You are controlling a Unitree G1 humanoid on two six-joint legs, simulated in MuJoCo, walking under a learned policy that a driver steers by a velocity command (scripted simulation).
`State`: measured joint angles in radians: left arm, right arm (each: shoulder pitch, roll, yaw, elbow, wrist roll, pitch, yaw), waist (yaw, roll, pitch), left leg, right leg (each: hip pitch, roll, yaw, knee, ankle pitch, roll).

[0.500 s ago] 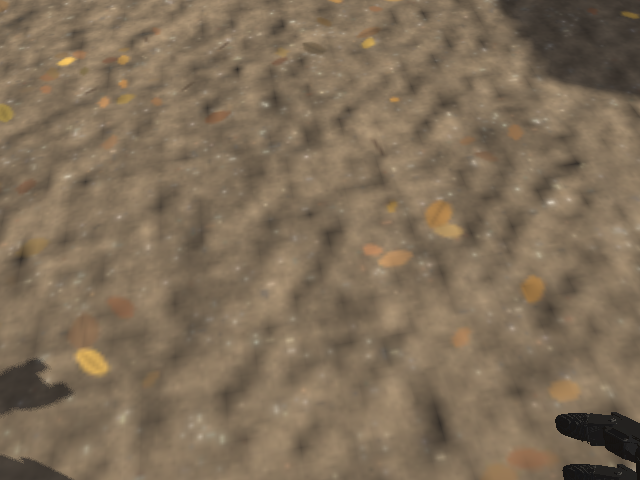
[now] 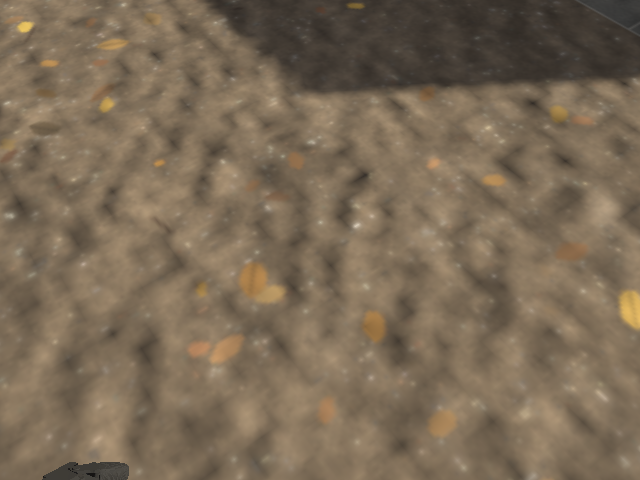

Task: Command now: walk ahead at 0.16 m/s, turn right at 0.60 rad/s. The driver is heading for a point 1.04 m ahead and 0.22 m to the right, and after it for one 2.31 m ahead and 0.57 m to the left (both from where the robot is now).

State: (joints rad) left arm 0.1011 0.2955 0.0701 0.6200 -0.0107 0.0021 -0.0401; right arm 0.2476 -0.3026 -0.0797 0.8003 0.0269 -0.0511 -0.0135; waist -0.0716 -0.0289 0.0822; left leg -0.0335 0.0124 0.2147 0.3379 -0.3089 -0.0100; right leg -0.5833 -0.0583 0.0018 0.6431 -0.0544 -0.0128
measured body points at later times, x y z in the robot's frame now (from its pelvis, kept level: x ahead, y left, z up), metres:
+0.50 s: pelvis +0.11 +0.01 -0.01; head +0.14 +0.01 +0.44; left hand +0.35 +0.24 -0.09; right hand +0.18 -0.30 -0.10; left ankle +0.17 +0.13 -0.74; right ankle +0.15 -0.11 -0.74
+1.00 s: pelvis +0.10 -0.01 +0.00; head +0.11 -0.04 +0.45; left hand +0.37 +0.13 -0.09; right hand +0.07 -0.31 -0.12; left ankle +0.17 +0.12 -0.73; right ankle +0.04 -0.11 -0.74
